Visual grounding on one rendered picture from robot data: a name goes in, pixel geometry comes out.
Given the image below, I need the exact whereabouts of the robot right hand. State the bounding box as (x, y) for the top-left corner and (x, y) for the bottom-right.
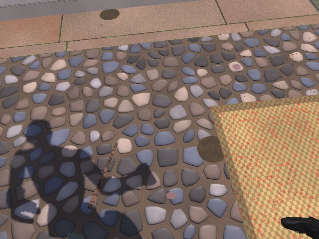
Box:
(281, 216), (319, 239)

